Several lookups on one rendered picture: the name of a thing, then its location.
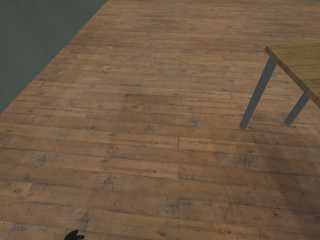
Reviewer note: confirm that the robot left hand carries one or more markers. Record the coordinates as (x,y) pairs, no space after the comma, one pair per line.
(73,236)

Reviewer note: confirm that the table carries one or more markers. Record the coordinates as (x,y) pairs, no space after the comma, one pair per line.
(301,62)

